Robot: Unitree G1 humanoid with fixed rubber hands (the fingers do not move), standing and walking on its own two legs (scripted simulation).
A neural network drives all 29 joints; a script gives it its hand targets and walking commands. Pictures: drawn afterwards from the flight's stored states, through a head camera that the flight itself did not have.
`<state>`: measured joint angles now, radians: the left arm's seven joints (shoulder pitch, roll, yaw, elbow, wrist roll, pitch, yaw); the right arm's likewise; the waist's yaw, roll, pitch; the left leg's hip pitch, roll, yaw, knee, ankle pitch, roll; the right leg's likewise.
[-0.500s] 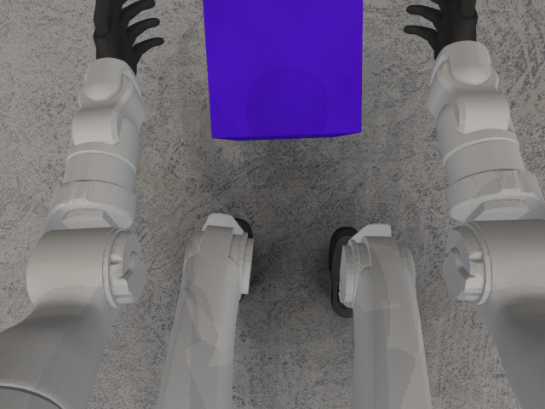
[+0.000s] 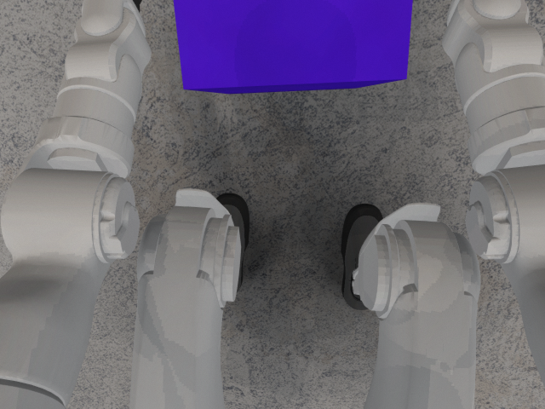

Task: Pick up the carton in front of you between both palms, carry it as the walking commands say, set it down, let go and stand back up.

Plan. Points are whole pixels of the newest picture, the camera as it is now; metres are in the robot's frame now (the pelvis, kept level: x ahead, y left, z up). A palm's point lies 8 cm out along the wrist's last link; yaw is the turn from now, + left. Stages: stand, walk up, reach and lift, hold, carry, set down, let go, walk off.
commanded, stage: reach and lift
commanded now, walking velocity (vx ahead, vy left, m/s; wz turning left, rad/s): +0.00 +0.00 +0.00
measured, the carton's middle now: (290, 1) +0.53 +0.03 -0.25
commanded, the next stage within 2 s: none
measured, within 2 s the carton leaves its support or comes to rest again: leaves its support in 0.72 s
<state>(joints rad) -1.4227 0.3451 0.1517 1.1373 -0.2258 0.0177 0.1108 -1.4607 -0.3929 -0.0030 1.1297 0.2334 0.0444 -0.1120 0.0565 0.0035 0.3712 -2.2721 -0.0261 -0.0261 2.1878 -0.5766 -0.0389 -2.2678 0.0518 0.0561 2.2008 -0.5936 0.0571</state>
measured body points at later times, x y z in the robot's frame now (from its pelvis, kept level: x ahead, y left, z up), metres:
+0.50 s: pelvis -0.01 +0.00 +0.00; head +0.36 +0.00 +0.25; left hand +0.53 +0.18 -0.18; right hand +0.56 -0.12 -0.18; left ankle +0.11 +0.13 -0.34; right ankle +0.11 -0.13 -0.34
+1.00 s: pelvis +0.00 +0.00 +0.04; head +0.29 +0.00 +0.38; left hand +0.51 +0.18 -0.05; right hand +0.53 -0.12 -0.05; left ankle +0.11 +0.13 -0.34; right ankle +0.11 -0.13 -0.34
